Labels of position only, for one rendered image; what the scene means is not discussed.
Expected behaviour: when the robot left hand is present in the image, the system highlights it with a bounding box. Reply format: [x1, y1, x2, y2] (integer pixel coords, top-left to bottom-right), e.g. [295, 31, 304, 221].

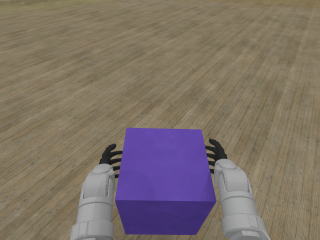
[99, 143, 123, 179]

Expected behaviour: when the left robot forearm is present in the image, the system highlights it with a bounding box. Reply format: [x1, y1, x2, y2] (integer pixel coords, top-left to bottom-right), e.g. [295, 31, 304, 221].
[69, 163, 116, 240]

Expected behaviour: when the right robot forearm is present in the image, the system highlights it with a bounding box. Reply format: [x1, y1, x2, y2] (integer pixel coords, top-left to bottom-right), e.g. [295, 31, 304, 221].
[214, 159, 271, 240]

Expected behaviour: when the robot right hand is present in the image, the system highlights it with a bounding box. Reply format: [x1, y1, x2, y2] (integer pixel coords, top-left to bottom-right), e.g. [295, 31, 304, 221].
[205, 138, 227, 174]

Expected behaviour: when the carton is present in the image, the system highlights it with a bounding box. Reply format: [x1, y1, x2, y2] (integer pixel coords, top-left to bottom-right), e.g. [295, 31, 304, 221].
[115, 127, 217, 235]

